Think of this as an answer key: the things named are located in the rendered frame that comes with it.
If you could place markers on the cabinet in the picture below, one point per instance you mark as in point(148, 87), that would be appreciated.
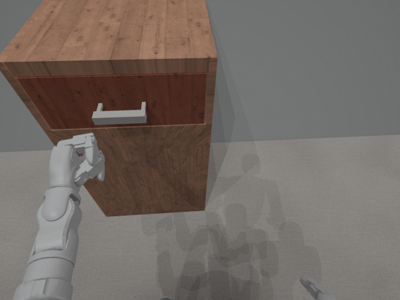
point(148, 169)

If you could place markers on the robot right hand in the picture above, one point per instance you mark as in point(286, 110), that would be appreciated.
point(316, 288)

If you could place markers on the robot left hand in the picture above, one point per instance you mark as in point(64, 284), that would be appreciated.
point(66, 168)

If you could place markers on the handle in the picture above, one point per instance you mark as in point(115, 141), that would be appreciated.
point(100, 117)

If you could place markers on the left robot forearm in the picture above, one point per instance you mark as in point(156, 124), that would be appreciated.
point(50, 267)

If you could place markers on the drawer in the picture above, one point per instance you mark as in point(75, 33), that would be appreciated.
point(68, 102)

